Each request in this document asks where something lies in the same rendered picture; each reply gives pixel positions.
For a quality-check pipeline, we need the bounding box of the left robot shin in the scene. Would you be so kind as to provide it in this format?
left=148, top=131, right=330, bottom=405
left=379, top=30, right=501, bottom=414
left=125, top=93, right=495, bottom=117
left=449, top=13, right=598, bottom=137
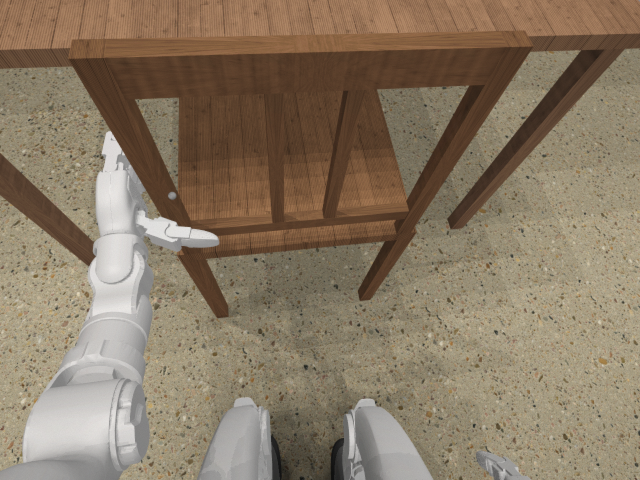
left=221, top=397, right=272, bottom=480

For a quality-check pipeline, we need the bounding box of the chair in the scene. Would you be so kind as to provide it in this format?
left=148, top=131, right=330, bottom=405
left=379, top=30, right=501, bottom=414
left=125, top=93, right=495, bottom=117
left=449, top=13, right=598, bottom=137
left=68, top=30, right=534, bottom=318

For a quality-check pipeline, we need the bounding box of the robot left hand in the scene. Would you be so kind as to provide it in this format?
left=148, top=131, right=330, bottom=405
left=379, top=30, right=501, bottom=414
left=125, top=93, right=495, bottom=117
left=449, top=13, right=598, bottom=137
left=95, top=131, right=219, bottom=252

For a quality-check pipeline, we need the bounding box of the robot left forearm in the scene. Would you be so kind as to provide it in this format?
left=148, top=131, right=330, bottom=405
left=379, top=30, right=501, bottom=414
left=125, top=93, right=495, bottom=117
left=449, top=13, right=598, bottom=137
left=22, top=233, right=154, bottom=463

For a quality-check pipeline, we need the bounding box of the table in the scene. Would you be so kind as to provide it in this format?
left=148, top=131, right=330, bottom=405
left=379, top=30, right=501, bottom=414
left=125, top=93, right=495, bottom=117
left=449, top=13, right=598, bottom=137
left=0, top=0, right=640, bottom=266

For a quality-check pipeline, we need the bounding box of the robot left upper arm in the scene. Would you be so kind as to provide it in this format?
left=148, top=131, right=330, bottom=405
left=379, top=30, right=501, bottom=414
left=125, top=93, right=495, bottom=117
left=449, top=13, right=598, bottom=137
left=0, top=378, right=150, bottom=480

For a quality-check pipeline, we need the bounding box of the robot right hand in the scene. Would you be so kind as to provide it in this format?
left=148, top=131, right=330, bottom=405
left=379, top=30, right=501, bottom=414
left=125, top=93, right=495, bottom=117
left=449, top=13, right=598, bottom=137
left=476, top=451, right=531, bottom=480

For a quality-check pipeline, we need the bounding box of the robot left thigh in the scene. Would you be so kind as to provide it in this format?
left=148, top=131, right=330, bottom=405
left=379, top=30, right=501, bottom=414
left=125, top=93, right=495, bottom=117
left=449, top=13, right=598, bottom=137
left=197, top=405, right=272, bottom=480

